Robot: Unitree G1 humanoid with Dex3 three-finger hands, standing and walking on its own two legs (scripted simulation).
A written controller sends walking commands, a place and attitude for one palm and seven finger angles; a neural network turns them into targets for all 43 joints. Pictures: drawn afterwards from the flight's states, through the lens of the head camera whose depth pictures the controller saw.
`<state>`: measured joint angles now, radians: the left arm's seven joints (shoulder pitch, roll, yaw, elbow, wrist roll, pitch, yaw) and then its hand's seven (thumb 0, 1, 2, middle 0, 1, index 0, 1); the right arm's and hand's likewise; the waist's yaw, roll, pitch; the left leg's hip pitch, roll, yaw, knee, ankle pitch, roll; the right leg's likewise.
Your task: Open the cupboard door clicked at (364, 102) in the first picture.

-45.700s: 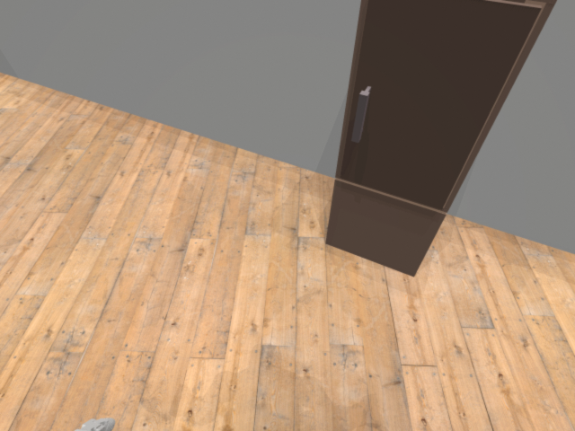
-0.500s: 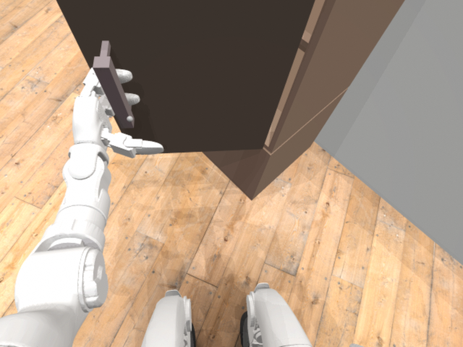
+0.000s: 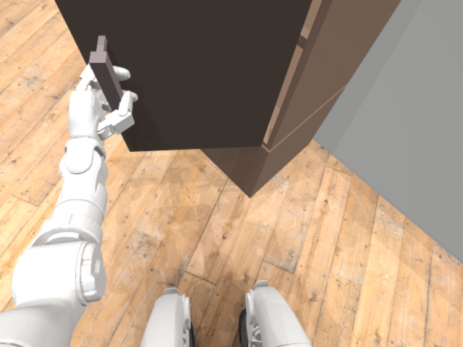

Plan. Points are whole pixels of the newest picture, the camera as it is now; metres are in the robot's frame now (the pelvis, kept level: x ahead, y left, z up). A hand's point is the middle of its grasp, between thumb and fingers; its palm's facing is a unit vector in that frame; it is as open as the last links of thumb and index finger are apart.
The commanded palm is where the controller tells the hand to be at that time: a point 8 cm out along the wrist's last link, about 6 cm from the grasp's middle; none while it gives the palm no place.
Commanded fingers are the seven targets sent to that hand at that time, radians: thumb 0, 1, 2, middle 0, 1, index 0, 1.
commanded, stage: close the thumb around the handle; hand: left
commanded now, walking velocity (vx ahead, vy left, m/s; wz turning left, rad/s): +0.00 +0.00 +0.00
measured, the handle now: (114, 84) +0.55 +0.17 +0.05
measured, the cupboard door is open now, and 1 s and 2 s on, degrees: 51 90 94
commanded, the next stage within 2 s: pull the door open along its arc in 0.04 s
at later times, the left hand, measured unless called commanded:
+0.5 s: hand (131, 140) +0.44 +0.14 +0.04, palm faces -0.02 -1.00 -0.01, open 6.2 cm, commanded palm +0.38 +0.19 +0.04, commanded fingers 0.00 0.90 0.90 -0.40 -1.35 -0.40 -1.35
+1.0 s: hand (194, 211) +0.32 +0.04 +0.05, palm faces +0.34 -0.94 -0.02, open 6.6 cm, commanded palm +0.24 +0.10 +0.04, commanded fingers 0.00 0.90 0.90 -0.40 -1.35 -0.40 -1.35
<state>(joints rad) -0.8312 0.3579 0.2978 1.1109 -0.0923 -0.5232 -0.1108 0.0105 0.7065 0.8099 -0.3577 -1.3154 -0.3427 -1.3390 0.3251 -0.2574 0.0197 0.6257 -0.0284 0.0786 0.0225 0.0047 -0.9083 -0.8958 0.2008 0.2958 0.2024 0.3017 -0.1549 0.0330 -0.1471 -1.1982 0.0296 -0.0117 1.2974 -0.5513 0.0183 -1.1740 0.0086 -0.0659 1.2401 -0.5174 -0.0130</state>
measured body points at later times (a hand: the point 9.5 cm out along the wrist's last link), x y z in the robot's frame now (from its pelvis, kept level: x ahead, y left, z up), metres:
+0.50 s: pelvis +0.01 +0.00 +0.02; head +0.14 +0.01 +0.45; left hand +0.44 +0.19 +0.05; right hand +0.06 -0.26 -0.10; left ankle +0.02 +0.11 -0.62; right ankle +0.03 -0.12 -0.62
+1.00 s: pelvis +0.03 -0.04 +0.02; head +0.10 -0.05 +0.47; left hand +0.30 +0.09 +0.05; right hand +0.24 -0.22 -0.08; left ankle +0.02 +0.11 -0.62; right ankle +0.03 -0.12 -0.62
